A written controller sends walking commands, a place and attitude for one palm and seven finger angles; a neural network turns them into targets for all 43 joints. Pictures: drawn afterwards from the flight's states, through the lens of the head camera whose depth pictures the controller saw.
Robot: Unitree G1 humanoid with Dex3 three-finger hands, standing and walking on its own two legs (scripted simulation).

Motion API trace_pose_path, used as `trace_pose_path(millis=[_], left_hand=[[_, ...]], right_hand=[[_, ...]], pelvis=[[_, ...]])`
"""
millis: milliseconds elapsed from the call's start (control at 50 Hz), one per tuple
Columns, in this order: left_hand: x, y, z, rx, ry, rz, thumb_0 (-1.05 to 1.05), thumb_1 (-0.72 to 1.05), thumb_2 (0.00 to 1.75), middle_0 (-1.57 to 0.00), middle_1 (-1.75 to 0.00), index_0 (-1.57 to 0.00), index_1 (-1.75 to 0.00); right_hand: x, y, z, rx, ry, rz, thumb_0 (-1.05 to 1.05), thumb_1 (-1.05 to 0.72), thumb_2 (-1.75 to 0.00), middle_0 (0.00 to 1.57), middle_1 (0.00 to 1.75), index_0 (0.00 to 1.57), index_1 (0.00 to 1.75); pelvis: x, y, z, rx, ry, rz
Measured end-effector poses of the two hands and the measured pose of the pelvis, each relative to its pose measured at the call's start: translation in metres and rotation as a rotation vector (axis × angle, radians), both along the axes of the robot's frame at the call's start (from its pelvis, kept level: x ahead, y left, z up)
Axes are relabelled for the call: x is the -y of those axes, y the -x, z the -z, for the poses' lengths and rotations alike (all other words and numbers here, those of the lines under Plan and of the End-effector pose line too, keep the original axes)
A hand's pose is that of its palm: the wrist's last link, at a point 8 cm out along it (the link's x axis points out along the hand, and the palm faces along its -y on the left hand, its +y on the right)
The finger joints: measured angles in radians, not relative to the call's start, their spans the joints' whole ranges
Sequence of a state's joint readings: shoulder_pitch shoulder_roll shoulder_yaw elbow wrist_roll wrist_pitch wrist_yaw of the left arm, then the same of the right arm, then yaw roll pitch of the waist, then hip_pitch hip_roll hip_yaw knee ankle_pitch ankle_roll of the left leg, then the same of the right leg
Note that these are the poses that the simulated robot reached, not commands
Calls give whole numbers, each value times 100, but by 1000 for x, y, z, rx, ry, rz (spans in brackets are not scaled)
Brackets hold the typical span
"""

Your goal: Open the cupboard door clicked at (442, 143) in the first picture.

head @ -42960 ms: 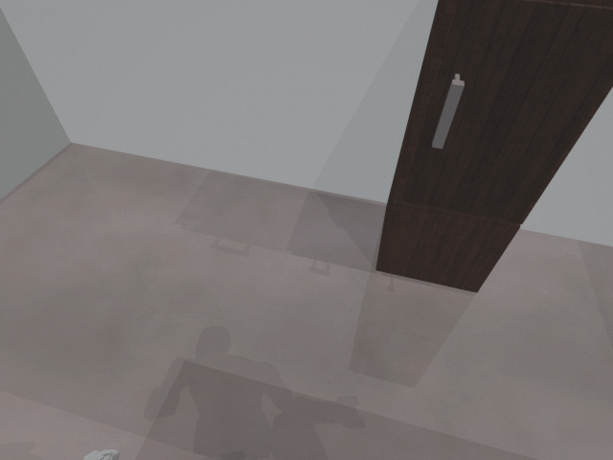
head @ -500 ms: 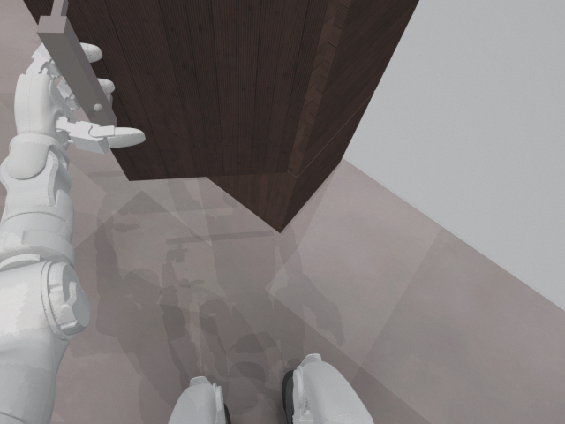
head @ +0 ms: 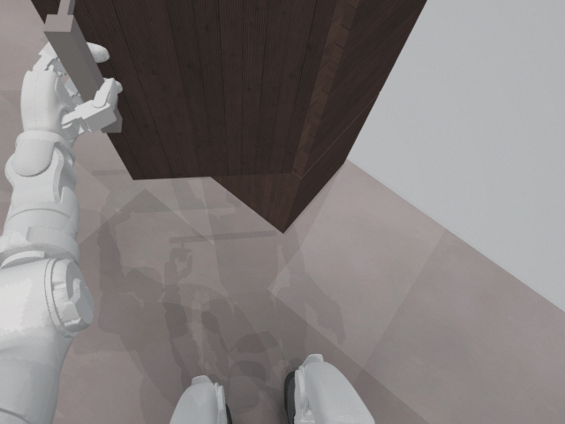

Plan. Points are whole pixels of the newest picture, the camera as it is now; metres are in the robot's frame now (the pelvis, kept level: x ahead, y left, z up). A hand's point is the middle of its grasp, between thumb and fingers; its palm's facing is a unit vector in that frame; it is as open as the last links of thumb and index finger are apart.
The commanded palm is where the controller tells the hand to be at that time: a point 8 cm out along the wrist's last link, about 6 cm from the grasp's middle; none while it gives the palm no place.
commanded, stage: pull the door open along its arc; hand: left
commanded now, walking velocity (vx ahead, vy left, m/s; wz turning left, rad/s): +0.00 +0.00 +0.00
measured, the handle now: (92, 70) +0.59 +0.21 +0.07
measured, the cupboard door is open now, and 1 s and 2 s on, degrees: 45 83 91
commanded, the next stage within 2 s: open thumb and fingers to let go in 1.14 s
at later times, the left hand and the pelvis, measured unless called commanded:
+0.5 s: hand (110, 137) +0.48 +0.18 +0.07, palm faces -0.02 -1.00 +0.00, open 6.5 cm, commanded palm +0.41 +0.22 +0.07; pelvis +0.01 +0.00 +0.02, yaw -2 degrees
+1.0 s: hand (195, 230) +0.35 +0.07 +0.08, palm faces +0.39 -0.92 +0.02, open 7.0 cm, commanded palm +0.27 +0.13 +0.07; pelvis +0.03 -0.02 +0.03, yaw +2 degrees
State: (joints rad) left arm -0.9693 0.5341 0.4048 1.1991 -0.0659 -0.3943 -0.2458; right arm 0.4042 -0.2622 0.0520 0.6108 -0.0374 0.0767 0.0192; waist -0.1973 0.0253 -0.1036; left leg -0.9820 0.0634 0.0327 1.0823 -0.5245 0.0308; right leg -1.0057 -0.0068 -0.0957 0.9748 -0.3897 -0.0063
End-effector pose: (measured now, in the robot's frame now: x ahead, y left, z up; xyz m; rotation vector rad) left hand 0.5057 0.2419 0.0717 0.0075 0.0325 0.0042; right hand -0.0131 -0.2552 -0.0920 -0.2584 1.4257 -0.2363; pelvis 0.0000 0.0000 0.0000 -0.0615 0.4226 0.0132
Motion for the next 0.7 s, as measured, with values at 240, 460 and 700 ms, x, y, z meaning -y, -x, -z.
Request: trace_pose_path(millis=[240,460,700], left_hand=[[0,2,0,-2,-1,2,1,66,78,-32,-132,-32,-135],[7,36,1,11,8,16,1,67,71,-28,-131,-29,-133],[60,137,3,36,84,-139,2,64,69,-25,-128,-28,-124]], right_hand=[[1,7,-2,12,4,17,1,-91,-90,20,30,21,30],[-3,-12,-11,77,-31,46,1,-91,-90,20,30,21,30],[-15,-119,-22,363,-112,-81,1,-91,-90,20,30,20,30]], pelvis=[[1,5,0,2,-2,11],[-2,-8,-13,39,-13,35],[-5,-24,-27,112,-28,36]])
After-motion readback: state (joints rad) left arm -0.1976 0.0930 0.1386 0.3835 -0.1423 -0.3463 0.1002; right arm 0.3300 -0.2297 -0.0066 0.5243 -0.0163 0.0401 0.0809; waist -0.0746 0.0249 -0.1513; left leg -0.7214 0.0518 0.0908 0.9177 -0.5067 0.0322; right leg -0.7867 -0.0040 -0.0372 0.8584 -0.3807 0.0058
